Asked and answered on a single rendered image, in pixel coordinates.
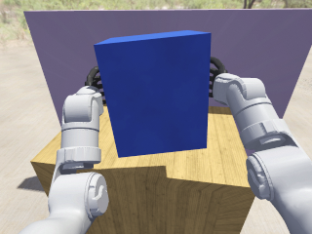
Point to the robot right forearm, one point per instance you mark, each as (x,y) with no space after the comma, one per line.
(259,125)

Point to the robot right upper arm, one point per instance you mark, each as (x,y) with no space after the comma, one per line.
(283,176)

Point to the pedestal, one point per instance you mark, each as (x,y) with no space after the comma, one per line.
(198,191)

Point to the carton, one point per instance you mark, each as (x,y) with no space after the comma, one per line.
(156,87)

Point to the left robot hand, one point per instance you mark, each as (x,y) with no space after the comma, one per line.
(92,80)

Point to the right robot hand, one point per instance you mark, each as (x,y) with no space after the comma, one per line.
(220,70)

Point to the robot left upper arm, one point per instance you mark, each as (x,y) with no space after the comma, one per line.
(75,201)

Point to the robot left forearm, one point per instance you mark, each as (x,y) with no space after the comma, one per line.
(79,133)

